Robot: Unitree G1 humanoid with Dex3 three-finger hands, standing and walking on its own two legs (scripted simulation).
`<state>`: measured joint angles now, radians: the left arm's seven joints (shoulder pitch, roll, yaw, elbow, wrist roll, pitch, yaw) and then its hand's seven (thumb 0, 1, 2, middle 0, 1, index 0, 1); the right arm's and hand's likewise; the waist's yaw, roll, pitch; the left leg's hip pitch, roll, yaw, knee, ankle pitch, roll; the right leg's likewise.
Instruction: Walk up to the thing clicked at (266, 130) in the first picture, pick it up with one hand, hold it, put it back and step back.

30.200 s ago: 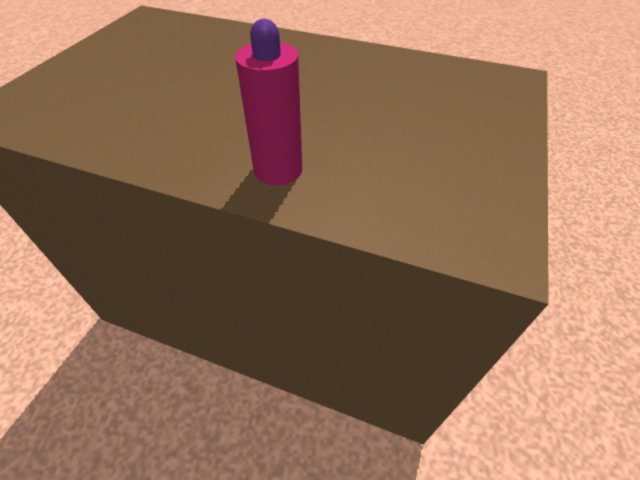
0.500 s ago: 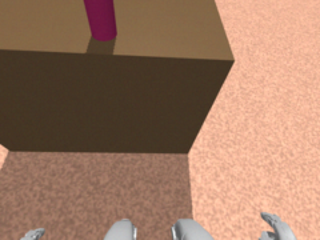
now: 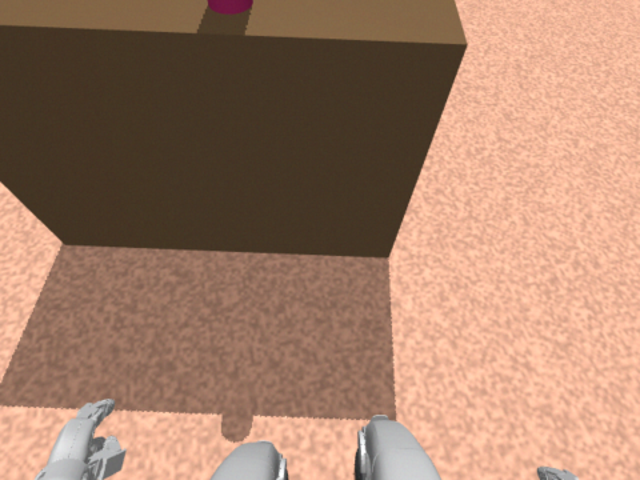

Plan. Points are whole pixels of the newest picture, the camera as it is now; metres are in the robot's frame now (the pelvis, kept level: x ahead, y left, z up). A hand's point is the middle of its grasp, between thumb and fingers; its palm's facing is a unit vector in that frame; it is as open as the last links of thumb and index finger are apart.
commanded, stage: step back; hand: left
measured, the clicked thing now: out of the picture +0.92 +0.19 +0.17
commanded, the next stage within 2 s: stand in 1.48 s
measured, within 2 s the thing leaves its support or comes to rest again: neither
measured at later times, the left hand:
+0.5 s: hand out of the picture -0.09 +0.23 -0.12, palm faces -0.01 -0.89 -0.45, open 7.4 cm
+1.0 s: hand out of the picture -0.14 +0.23 -0.13, palm faces +0.07 -0.93 -0.37, open 7.4 cm
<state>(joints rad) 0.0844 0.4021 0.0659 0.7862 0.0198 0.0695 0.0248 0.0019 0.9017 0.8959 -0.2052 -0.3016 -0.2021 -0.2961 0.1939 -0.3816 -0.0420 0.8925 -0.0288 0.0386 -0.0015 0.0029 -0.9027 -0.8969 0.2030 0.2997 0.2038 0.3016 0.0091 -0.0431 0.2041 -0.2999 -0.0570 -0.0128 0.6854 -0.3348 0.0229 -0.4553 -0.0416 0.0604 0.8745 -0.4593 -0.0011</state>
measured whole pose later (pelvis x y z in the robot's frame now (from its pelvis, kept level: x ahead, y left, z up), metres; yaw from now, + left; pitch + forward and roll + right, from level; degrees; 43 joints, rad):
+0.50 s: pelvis -0.16 -0.04 +0.01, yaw -1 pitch -2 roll +2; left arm 0.21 0.36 0.07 0.89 0.05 0.02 0.00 0.00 0.90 0.90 -0.21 -0.30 -0.20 -0.30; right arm 0.20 -0.43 -0.05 0.91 -0.02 0.05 -0.01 0.00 -0.90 -0.90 0.20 0.30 0.20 0.30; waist 0.04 0.04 0.12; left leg -0.46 -0.08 -0.12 1.07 -0.45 -0.03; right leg -0.30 -0.02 -0.02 0.65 -0.32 -0.03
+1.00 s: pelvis -0.18 -0.04 +0.01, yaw +3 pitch -3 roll -1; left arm 0.23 0.35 0.06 0.98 0.04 -0.04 -0.01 0.00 0.90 0.90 -0.21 -0.30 -0.20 -0.30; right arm 0.20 -0.38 -0.05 0.99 -0.03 0.00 0.02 0.00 -0.90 -0.90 0.20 0.30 0.20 0.30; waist 0.04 0.03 0.06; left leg -0.34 0.01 -0.05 0.81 -0.48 0.01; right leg -0.25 0.00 -0.04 0.57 -0.28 -0.03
